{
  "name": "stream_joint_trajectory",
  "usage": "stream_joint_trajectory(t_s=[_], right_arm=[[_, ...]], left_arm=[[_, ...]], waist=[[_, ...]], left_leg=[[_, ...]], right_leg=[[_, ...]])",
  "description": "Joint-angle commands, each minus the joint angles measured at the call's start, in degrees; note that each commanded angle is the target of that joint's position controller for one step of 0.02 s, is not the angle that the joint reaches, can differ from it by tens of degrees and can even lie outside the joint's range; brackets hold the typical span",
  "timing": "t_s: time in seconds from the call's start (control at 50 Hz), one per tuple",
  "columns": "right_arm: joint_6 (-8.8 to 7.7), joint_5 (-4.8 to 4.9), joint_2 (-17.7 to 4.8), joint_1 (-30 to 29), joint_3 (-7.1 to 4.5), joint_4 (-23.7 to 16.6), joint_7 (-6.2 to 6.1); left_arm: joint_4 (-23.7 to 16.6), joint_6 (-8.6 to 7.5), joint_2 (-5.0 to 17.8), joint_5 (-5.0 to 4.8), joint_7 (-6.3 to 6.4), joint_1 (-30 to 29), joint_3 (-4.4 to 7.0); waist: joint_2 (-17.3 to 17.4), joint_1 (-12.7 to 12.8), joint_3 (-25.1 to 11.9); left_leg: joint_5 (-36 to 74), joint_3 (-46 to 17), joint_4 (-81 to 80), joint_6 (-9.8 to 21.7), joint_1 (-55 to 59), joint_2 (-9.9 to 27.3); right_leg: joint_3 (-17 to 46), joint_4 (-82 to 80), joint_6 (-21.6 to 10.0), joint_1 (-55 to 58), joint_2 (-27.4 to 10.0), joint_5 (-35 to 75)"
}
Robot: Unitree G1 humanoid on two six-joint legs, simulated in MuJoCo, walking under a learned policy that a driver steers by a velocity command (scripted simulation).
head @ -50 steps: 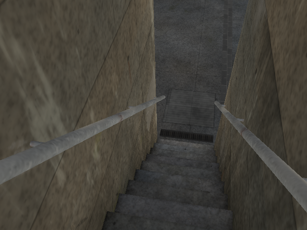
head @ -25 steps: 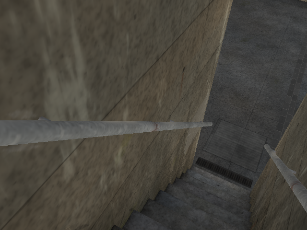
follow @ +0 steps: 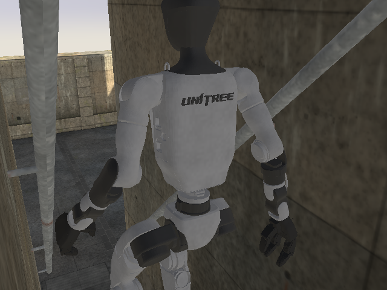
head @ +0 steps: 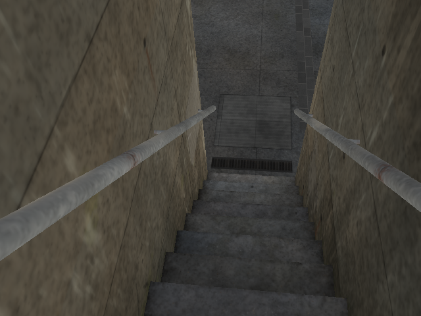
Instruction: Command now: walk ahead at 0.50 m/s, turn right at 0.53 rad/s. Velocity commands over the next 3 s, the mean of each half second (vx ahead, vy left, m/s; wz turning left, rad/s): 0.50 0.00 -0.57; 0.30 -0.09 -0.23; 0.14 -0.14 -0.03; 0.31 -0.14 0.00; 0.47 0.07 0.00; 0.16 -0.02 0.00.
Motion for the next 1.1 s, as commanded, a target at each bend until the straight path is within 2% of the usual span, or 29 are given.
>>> stream_joint_trajectory(t_s=[0.02, 0.04, 0.08, 0.1, 0.16, 0.2, 0.32, 0.42, 0.48, 0.5, 0.54, 0.6, 0.62, 0.64, 0.68, 0.72, 0.76, 0.78, 0.8, 0.82, 0.84, 0.86, 0.88, 0.94, 0.96, 0.98, 1.02, 1.06, 1.1], right_arm=[[-5.24, 0.10, -5.00, -12.09, -1.61, -7.19, 1.51], [-5.04, -1.17, -6.37, -10.45, -2.44, -6.98, 2.81], [-4.97, -3.54, -1.72, -17.10, -2.03, -8.97, 3.54], [-6.98, -5.03, 2.09, -13.07, -0.98, -11.02, 4.28], [-7.06, 0.53, -1.90, -4.47, -2.43, -14.87, 5.74], [-3.30, 2.50, -5.20, -14.94, -3.13, -17.69, 2.93], [-3.80, -0.38, -4.30, -23.60, -3.49, -15.70, 5.42], [-6.41, -2.17, -2.22, -23.55, -3.36, -21.49, 6.43], [-7.97, -2.18, -10.53, 9.68, -7.22, -10.37, 8.48], [-7.31, -2.06, -10.08, 21.61, -7.64, -5.98, 9.01], [-5.71, -0.70, -6.49, 16.96, -4.82, -2.78, 8.70], [-5.16, 0.93, -3.67, 9.92, -4.51, -0.21, 6.36], [-4.93, -0.22, -8.29, -3.47, -5.12, -4.77, 3.01], [-4.10, -2.00, -4.19, -15.72, -2.68, -8.79, 1.65], [-4.07, 1.38, -6.02, -11.37, -3.39, -6.14, 1.16], [-4.32, 2.63, -8.79, -8.30, -4.77, -7.78, -2.82], [-3.14, 2.67, -6.78, -2.40, -5.33, -6.08, -1.86], [-2.70, -0.07, -5.09, -6.30, -4.85, -5.32, -0.46], [-4.16, 1.08, -7.25, -9.87, -5.70, -7.11, 1.15], [-6.18, 1.74, -5.31, -7.92, -6.26, -7.48, 2.78], [-5.07, 2.70, 2.23, 10.19, -4.20, -5.50, 4.80], [-4.15, 2.63, 1.78, 8.64, -3.17, -8.56, 5.43], [-1.16, 4.47, -0.77, 7.80, -4.05, -4.03, 3.80], [5.34, 4.10, 1.31, -1.09, -2.13, -10.45, 2.64], [6.31, 5.11, -0.02, -7.18, -2.38, -11.91, 2.89], [4.38, 3.50, 4.95, -7.46, -0.89, -16.63, 5.17], [4.69, 2.88, 1.22, -11.39, -1.15, -17.84, 4.50], [5.26, 2.31, 2.97, -12.70, -1.22, -15.60, 3.74], [3.10, 1.54, 5.22, -10.76, -0.50, -17.81, 5.31]], left_arm=[[0.20, 1.04, 4.07, 0.24, -2.80, 13.38, 1.57], [0.34, 1.82, 4.30, -0.31, -4.46, 18.30, 1.70], [7.28, 0.68, 2.05, -1.21, -4.88, 39.93, 1.28], [7.06, -1.04, 4.39, -1.19, -4.16, 38.48, 1.00], [6.56, -2.38, 8.99, -3.44, -5.18, 24.69, 2.31], [3.65, -2.87, 7.81, 1.23, -1.51, 18.21, 1.26], [11.59, -4.20, -2.06, -3.38, 3.62, 27.50, -0.99], [10.14, -4.91, -4.87, -2.93, 1.37, 18.34, -2.58], [10.17, -4.07, -6.73, -2.39, -1.41, 11.65, -2.59], [9.18, -4.25, -5.00, -2.58, -1.34, 8.62, -1.52], [4.35, -5.15, -10.14, -2.16, 0.34, 18.40, -3.52], [3.59, -3.95, -12.25, -1.04, 1.69, 11.84, -4.90], [-0.59, -2.23, -10.19, -3.23, 0.87, 10.05, -5.64], [-0.17, -0.83, -6.65, -2.83, -0.64, 10.92, -5.03], [5.43, -2.10, -4.66, 0.97, -3.45, 16.30, -3.14], [2.91, -1.45, -4.69, 2.55, -6.25, 11.36, -3.54], [-2.48, 0.22, -4.67, 0.18, -6.12, 4.01, -4.76], [1.60, 1.15, -0.70, 0.06, -5.74, 20.80, -3.06], [7.21, 1.19, 6.79, 1.82, -4.19, 34.98, -0.56], [11.31, 0.34, 8.74, -0.27, -3.10, 41.61, 0.40], [11.87, 0.06, 8.44, 0.95, -4.05, 34.58, -2.34], [10.70, 0.33, 7.96, -0.14, -5.14, 31.95, -2.41], [8.45, 0.21, 3.14, 1.34, -6.64, 27.37, -4.52], [7.45, 0.97, 10.97, 1.13, -2.16, 22.12, -2.76], [6.64, 1.51, 7.10, 2.92, -1.34, 20.22, -4.27], [8.44, 4.27, -1.15, 0.07, -0.45, 12.81, -7.45], [2.66, 5.99, -2.79, 1.00, 1.32, 4.23, -8.47], [5.23, 0.59, 4.99, 3.16, 0.52, 14.60, -5.91], [8.32, 0.59, -1.06, 1.68, 0.36, 17.92, -7.46]], waist=[[1.14, 6.92, -3.02], [3.22, 9.51, -4.88], [-14.85, 21.46, -4.69], [-20.45, 15.37, -4.76], [1.10, -2.86, -10.17], [15.17, -4.97, -2.40], [4.08, 0.08, -2.57], [-6.48, 0.80, -3.32], [-8.68, -14.15, -8.67], [2.67, -21.57, -7.38], [22.43, -9.02, -6.90], [4.58, -1.97, 0.14], [5.18, 4.87, 6.65], [-4.26, 9.97, 6.05], [-4.35, 11.16, 0.50], [-1.89, 5.07, -0.38], [3.53, -1.76, -2.27], [12.76, 6.32, -7.40], [10.20, 13.52, -11.74], [-5.59, 16.19, -7.34], [-15.74, 2.82, -14.26], [-15.02, 3.23, -19.83], [4.32, 4.17, -17.26], [4.08, -0.61, -12.41], [8.27, 0.25, -8.44], [-1.23, -8.84, -9.04], [-8.29, -7.77, -1.37], [1.91, -1.02, -1.18], [-4.79, -3.80, -12.21]], left_leg=[[28.73, -21.13, -3.28, 3.44, -1.80, 12.88], [32.95, -17.44, 9.72, 3.28, -0.79, 9.69], [4.14, 1.82, 51.29, 0.13, -31.67, -4.93], [5.90, -4.04, 58.72, 1.00, -42.76, -4.12], [20.34, -19.21, 34.25, 3.35, -47.28, 3.12], [33.55, -22.36, 13.28, -1.31, -39.07, 3.41], [71.21, -20.20, -26.48, -2.74, -18.94, -2.17], [78.26, -11.66, -38.36, 0.00, 6.56, -6.31], [67.31, -14.38, -45.00, 5.69, 32.03, 0.17], [77.37, -17.48, -52.66, 12.97, 45.03, 7.66], [92.97, -28.73, -36.72, 20.21, 56.66, 16.84], [71.30, -22.87, -41.15, 12.73, 29.28, 11.58], [67.31, -27.88, -48.65, 12.23, 4.48, 16.45], [56.21, -26.91, -46.42, 10.76, -14.46, 14.46], [22.38, -20.39, -39.60, 9.39, -25.47, 3.37], [38.98, -15.59, -25.48, 3.98, -14.27, 0.38], [39.10, -17.36, -21.28, 4.68, 3.50, -0.02], [37.54, -21.30, -9.81, 3.15, -2.03, 0.09], [50.57, -16.78, 7.03, 0.19, -3.32, -2.84], [11.45, -15.46, 35.69, -3.56, -6.58, -14.80], [-15.88, -24.10, 50.85, -4.53, -23.98, -15.66], [-14.98, -28.30, 49.47, -6.17, -26.65, -14.68], [-4.74, -35.14, 43.94, -7.20, -23.40, -13.49], [16.03, -33.37, 48.66, -5.71, -32.44, -12.58], [22.98, -29.83, 41.89, -5.01, -29.66, -11.94], [23.35, -21.38, 24.14, -5.26, -19.59, -5.40], [34.82, -13.32, -3.54, -5.36, -6.31, -4.32], [48.11, -23.26, 7.81, -5.73, -14.51, -4.97], [41.35, -25.26, 1.33, -6.68, -8.31, -2.99]], right_leg=[[5.84, -6.06, -2.99, 7.78, -6.33, -0.65], [6.18, -13.69, -6.21, 12.17, -7.07, -8.48], [-0.40, -26.50, -14.68, 50.76, -5.36, -10.05], [3.51, -15.65, -13.74, 53.39, -6.43, 2.41], [44.98, -23.06, -16.50, 37.19, -18.08, -15.98], [56.96, -30.21, -14.99, 15.44, -21.66, -18.28], [30.64, -6.14, -6.80, 12.06, -3.47, -26.20], [24.71, 2.91, -9.70, 3.42, 3.13, -30.15], [21.07, 36.20, -6.06, -0.73, 4.20, -8.38], [15.03, 60.75, -0.47, -14.40, 10.88, -29.57], [15.12, 71.13, 0.64, -38.46, 4.43, -68.46], [9.88, 62.81, -1.76, -41.30, -0.59, -52.93], [14.17, 32.08, 1.05, -28.59, -5.85, -39.89], [13.44, 9.85, 3.25, -7.48, -11.18, -14.75], [4.41, 2.61, 4.00, 19.85, -7.45, 16.74], [-0.75, -18.61, 3.23, 23.99, -3.93, 29.15], [1.93, -36.72, 2.13, 21.19, -6.86, 22.79], [1.50, -27.04, 0.24, 37.48, -8.34, 22.84], [-2.63, -28.63, -3.28, 47.87, -8.35, 16.00], [6.69, -45.24, -10.22, 49.48, -15.80, 33.16], [15.55, -19.12, -16.19, 63.88, -26.22, 75.44], [22.43, -18.39, -20.45, 62.55, -30.65, 74.89], [25.91, -22.87, -13.77, 52.75, -32.33, 64.37], [38.77, -29.52, -13.94, 35.54, -37.60, 18.99], [30.64, -31.54, -13.15, 26.35, -31.14, 2.49], [17.68, -32.63, -13.83, 14.60, -21.50, -35.10], [10.66, -37.61, -9.39, -0.33, -14.18, -48.94], [23.81, -28.08, -10.83, 14.89, -22.73, 3.23], [16.22, -23.54, -12.07, 24.49, -21.66, 13.47]])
